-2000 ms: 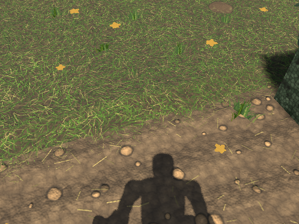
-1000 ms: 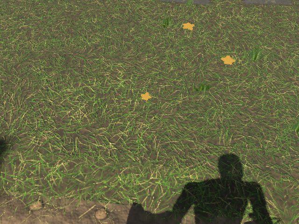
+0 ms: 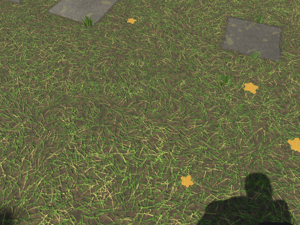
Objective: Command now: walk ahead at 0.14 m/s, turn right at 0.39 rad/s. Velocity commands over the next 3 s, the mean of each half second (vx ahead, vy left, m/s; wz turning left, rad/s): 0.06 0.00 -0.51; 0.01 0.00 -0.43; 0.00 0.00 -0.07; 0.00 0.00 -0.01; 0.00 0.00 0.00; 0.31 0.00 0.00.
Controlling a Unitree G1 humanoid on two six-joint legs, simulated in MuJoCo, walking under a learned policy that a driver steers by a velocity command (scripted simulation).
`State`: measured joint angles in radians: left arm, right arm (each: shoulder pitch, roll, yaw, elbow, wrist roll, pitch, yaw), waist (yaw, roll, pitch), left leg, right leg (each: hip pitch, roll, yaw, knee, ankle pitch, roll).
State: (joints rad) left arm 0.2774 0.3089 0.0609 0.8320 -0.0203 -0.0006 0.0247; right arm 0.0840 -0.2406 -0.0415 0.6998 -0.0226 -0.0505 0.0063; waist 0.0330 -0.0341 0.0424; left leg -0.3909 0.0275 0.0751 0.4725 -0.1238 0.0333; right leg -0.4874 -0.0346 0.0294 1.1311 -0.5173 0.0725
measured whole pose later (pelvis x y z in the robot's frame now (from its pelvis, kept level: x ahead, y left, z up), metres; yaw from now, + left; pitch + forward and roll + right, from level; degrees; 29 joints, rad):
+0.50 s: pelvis +0.04 -0.04 +0.01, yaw -17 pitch +3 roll +3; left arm 0.20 0.30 0.07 0.66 0.00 0.02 0.02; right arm 0.08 -0.32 -0.09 0.79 0.00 0.01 -0.04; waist 0.01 0.02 0.04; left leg -0.56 -0.01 -0.03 1.04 -0.37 -0.06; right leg -0.32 0.02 0.06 0.46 -0.19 -0.05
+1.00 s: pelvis +0.06 -0.01 +0.01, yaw -30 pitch +1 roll -1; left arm 0.19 0.32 0.08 0.65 -0.01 0.05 0.03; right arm 0.16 -0.25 -0.05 0.79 0.00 0.00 -0.01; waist -0.02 -0.03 0.05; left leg -0.24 0.01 -0.02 0.46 -0.24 0.01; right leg -0.38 0.02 0.09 0.84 -0.45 0.09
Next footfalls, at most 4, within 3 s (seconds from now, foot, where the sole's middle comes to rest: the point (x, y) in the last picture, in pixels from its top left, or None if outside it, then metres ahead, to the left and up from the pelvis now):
0.28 right None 0.08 -0.14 -0.77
0.74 left None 0.15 0.07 -0.77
1.08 right None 0.00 -0.15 -0.77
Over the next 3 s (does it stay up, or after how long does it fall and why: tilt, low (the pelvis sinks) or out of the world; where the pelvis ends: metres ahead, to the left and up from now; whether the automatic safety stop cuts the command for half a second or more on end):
stays up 0.18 -0.07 0.01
